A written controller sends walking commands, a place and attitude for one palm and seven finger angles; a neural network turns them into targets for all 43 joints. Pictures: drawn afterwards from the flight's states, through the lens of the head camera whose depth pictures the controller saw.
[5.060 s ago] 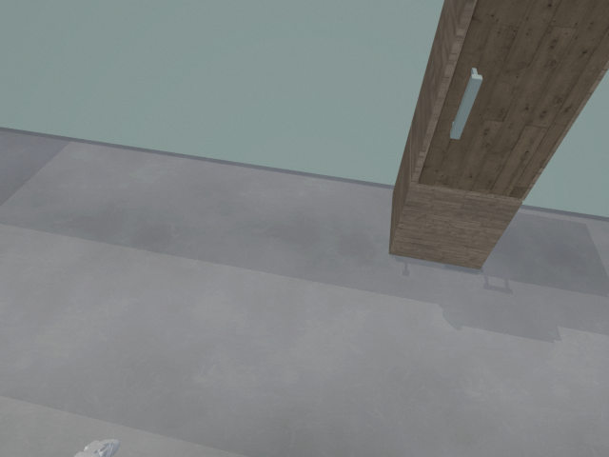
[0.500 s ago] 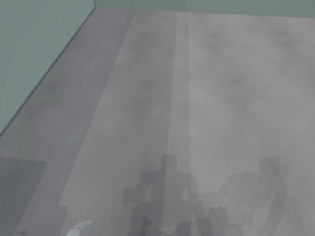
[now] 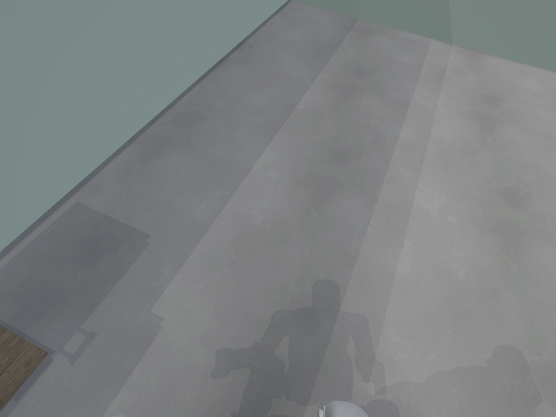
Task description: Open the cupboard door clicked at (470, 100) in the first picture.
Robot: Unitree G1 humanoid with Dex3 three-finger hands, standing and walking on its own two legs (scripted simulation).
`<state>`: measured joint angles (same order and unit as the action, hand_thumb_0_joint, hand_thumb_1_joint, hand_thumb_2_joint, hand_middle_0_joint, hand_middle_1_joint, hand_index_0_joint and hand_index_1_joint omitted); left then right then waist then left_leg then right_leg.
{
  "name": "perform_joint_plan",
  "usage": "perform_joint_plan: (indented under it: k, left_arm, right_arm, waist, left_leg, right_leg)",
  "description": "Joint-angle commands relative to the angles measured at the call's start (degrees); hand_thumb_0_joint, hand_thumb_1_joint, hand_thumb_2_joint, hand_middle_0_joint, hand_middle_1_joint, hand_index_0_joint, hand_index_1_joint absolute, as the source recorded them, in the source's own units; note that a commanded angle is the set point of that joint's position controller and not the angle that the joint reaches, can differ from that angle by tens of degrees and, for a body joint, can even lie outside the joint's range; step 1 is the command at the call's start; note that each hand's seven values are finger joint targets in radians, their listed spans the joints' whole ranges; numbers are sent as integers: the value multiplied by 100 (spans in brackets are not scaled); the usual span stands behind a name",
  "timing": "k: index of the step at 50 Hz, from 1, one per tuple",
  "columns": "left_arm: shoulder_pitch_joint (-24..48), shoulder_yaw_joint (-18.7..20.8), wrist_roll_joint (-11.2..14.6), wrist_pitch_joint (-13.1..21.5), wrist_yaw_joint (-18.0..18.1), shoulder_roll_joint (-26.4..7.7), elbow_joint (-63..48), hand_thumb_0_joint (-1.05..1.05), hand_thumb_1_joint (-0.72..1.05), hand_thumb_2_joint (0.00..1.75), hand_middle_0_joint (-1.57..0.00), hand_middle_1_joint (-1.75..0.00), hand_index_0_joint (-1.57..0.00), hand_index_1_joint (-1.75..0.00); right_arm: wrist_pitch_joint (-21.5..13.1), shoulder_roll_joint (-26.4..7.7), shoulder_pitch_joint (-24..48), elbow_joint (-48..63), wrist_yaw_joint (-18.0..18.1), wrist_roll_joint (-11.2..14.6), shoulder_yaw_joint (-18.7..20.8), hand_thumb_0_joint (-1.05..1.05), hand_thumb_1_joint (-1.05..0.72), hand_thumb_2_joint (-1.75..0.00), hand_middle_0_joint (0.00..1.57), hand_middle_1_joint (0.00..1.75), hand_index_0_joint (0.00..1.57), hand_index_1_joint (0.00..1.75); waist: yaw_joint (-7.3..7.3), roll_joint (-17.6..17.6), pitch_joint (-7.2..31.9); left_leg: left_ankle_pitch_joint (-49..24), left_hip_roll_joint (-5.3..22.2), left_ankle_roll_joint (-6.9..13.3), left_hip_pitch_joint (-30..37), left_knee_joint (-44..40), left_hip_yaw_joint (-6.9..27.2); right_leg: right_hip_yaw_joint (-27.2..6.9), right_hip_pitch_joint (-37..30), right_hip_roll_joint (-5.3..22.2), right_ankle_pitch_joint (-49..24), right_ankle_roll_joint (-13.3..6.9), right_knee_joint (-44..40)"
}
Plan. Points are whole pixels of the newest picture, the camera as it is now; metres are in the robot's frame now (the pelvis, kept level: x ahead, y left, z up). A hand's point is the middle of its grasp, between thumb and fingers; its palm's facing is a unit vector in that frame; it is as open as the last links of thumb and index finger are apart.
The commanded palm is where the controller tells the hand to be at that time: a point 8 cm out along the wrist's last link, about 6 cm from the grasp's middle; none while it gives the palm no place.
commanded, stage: turn to face it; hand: left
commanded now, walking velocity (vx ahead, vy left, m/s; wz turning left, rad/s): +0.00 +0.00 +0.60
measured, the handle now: out of the picture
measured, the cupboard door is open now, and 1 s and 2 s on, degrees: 0 0 0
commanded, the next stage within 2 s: take the last steps up to it in 1.68 s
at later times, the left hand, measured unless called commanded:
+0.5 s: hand out of the picture +0.01 +0.15 -0.14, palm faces +0.34 -0.90 -0.29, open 7.4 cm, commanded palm none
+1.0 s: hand out of the picture -0.08 +0.21 -0.16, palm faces +0.62 -0.74 -0.26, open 7.4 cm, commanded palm none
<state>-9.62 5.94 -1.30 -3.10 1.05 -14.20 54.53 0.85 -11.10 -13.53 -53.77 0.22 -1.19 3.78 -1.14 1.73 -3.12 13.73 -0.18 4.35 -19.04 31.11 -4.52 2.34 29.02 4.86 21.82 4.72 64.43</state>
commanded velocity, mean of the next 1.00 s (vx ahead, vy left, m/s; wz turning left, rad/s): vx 0.00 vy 0.00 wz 0.60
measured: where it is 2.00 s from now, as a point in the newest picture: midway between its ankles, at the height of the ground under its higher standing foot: outside the picture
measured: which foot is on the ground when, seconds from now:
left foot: down 0.00-0.30, up 0.32-0.72, down 0.74-1.00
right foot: up 0.00-0.30, down 0.32-0.74, up 0.76-1.00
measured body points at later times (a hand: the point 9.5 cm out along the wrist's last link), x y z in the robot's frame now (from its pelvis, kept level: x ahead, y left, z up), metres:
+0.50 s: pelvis +0.00 -0.07 +0.01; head +0.04 -0.08 +0.45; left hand -0.01 +0.19 -0.12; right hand +0.16 -0.30 -0.15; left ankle -0.06 +0.06 -0.65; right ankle +0.01 -0.17 -0.74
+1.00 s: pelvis -0.02 -0.02 +0.00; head +0.01 +0.03 +0.45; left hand -0.11 +0.25 -0.14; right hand +0.21 -0.17 -0.12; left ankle -0.08 +0.05 -0.74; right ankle +0.07 -0.16 -0.66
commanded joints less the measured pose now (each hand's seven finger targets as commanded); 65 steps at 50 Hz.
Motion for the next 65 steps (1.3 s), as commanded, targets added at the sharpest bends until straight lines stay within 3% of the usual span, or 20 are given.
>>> perform_joint_plan:
  k: [1, 8, 13, 14, 15, 16, 21, 30, 35, 36, 37, 38, 44, 52, 58, 59, 60, 61, 62, 65]
  left_arm:
    - [159, -10, 41, 126, -10, -232, -544, 0, 90, 90, -20, -30, -20, -30]
    - [158, -53, 66, 138, 11, -294, -728, 0, 90, 90, -20, -30, -20, -30]
    - [-529, -47, 98, 227, 58, -412, -695, 0, 90, 90, -20, -30, -20, -30]
    - [-794, 7, 66, 264, 81, -611, -671, 0, 90, 90, -20, -30, -20, -30]
    - [-845, 95, -35, 317, 123, -1150, -726, 0, 90, 90, -20, -30, -20, -30]
    - [-483, 39, -17, 269, 114, -1333, -891, 0, 90, 90, -20, -30, -20, -30]
    - [69, -135, 4, 397, 92, -642, -932, 0, 90, 90, -20, -30, -20, -30]
    - [-816, -34, -47, 317, 76, -1053, -582, 0, 90, 90, -20, -30, -20, -30]
    - [-628, 50, 18, 251, 33, -1113, -558, 0, 90, 90, -20, -30, -20, -30]
    - [-638, 44, 64, 235, 1, -965, -654, 0, 90, 90, -20, -30, -20, -30]
    - [-413, -85, 83, 239, -51, -541, -919, 0, 90, 90, -20, -30, -20, -30]
    - [-47, -124, 26, 155, 11, -574, -1033, 0, 90, 90, -20, -30, -20, -30]
    - [-116, -50, 47, 149, -55, -550, -690, 0, 90, 90, -20, -30, -20, -30]
    - [469, -109, 79, 163, 1, -476, -994, 0, 90, 90, -20, -30, -20, -30]
    - [-69, -106, 132, 274, 46, -504, -974, 0, 90, 90, -20, -30, -20, -30]
    - [-342, -71, 113, 331, 67, -664, -912, 0, 90, 90, -20, -30, -20, -30]
    - [-505, 26, 18, 392, 119, -1181, -893, 0, 90, 90, -20, -30, -20, -30]
    - [-539, 23, 5, 360, 105, -1440, -947, 0, 90, 90, -20, -30, -20, -30]
    - [-434, 43, 35, 362, 142, -1226, -946, 0, 90, 90, -20, -30, -20, -30]
    - [245, -136, 29, 363, 104, -714, -1044, 0, 90, 90, -20, -30, -20, -30]
  right_arm:
    - [-96, -1149, -206, 361, 66, -16, 275, 0, -90, -90, 20, 30, 20, 30]
    - [28, -1344, 23, 464, 4, -32, 354, 0, -90, -90, 20, 30, 20, 30]
    - [101, -1321, 411, 658, -48, -3, 399, 0, -90, -90, 20, 30, 20, 30]
    - [114, -1159, 482, 717, -73, 36, 382, 0, -90, -90, 20, 30, 20, 30]
    - [121, -740, 371, 845, -101, 80, 325, 0, -90, -90, 20, 30, 20, 30]
    - [116, -823, 434, 936, -93, -14, 334, 0, -90, -90, 20, 30, 20, 30]
    - [237, -808, 325, 569, -210, -18, 292, 0, -90, -90, 20, 30, 20, 30]
    - [217, -646, 1175, 725, -221, 43, 102, 0, -90, -90, 20, 30, 20, 30]
    - [88, -886, 542, 624, -189, 26, 139, 0, -90, -90, 20, 30, 20, 30]
    - [18, -1369, 112, 551, -173, -7, 262, 0, -90, -90, 20, 30, 20, 30]
    - [10, -2011, -282, 515, -148, 7, 419, 0, -90, -90, 20, 30, 20, 30]
    - [27, -1996, -606, 310, -83, 56, 420, 0, -90, -90, 20, 30, 20, 30]
    - [-55, -1357, 413, 590, 26, 9, 219, 0, -90, -90, 20, 30, 20, 30]
    - [-3, -1406, 51, 484, 15, -20, 300, 0, -90, -90, 20, 30, 20, 30]
    - [43, -1363, 282, 570, 7, 5, 349, 0, -90, -90, 20, 30, 20, 30]
    - [38, -1225, 298, 593, -9, 44, 334, 0, -90, -90, 20, 30, 20, 30]
    - [23, -821, 101, 664, -48, 101, 273, 0, -90, -90, 20, 30, 20, 30]
    - [39, -789, 40, 779, -35, 51, 287, 0, -90, -90, 20, 30, 20, 30]
    - [135, -991, 154, 728, -33, 6, 329, 0, -90, -90, 20, 30, 20, 30]
    - [228, -836, 121, 453, -158, -24, 284, 0, -90, -90, 20, 30, 20, 30]
  waist:
    - [-122, -684, 707]
    - [-142, -998, 627]
    - [167, -1012, 770]
    - [306, -597, 781]
    - [321, 1006, 728]
    - [255, 1327, 451]
    - [-84, 667, 85]
    - [428, 1064, 378]
    - [81, 859, 775]
    - [-164, -215, 1148]
    - [-372, -2035, 1195]
    - [-517, -1630, 1232]
    - [6, -918, 631]
    - [-147, -951, 539]
    - [161, -1075, 755]
    - [308, -717, 816]
    - [322, 827, 996]
    - [304, 1381, 927]
    - [326, 1283, 832]
    - [-39, 650, 80]
  left_leg:
    - [-1569, 1470, 543, 1245, -1299, 1979]
    - [-1080, 1296, 583, 848, -1234, 2528]
    - [-1058, 831, 245, 62, -769, 2609]
    - [-373, 511, -61, -564, -316, 2319]
    - [1044, -289, -551, -1750, 1060, 1319]
    - [1811, -406, -663, -1849, 2369, 855]
    - [710, 117, -844, -1608, 3869, 603]
    - [1178, 164, -855, -866, 1708, -70]
    - [-51, 104, -618, 656, -449, -300]
    - [-1466, 808, -272, 1928, -845, 616]
    - [-4005, 2335, 462, 2735, -815, 2465]
    - [-4285, 2496, 823, 2443, -772, 2447]
    - [-3252, 1325, 436, 1335, -941, 1508]
    - [-3093, 1283, 609, 1331, -849, 2301]
    - [-2983, 903, 299, 567, -270, 2604]
    - [-2082, 635, 25, 30, 98, 2457]
    - [-13, -67, -448, -1104, 1190, 1563]
    - [2166, -476, -686, -1493, 2422, 883]
    - [2135, -163, -645, -1300, 3261, 1109]
    - [1006, 105, -761, -1387, 4108, 823]
  right_leg:
    - [-213, 343, 29, 53, 78, -477]
    - [-220, -315, -227, 304, -2, -1577]
    - [-104, -1820, -409, -449, -146, -3573]
    - [-392, -2489, -16, -643, -282, -4408]
    - [-2113, -3022, 1522, 35, -843, -5214]
    - [-2473, -2159, 2369, -168, -1280, -5319]
    - [-456, -1871, 1257, -2365, -1038, -4543]
    - [141, -2686, 1550, -3895, -1114, -4033]
    - [756, -2320, 1474, -3613, -640, -2907]
    - [954, -1223, 1166, -2547, -297, -1744]
    - [895, 468, 399, 1408, 110, -468]
    - [207, 629, 372, 1685, 71, 56]
    - [-120, 202, 209, 194, 128, 18]
    - [-218, -56, -92, 381, 150, -1213]
    - [-122, -1695, -388, -594, -4, -3375]
    - [-314, -2461, -101, -1217, -48, -4217]
    - [-1584, -3452, 1314, -1802, -474, -4675]
    - [-2323, -3033, 2450, -2484, -1149, -4694]
    - [-2175, -2427, 2396, -2321, -1368, -4742]
    - [-795, -1774, 1433, -2100, -1130, -4610]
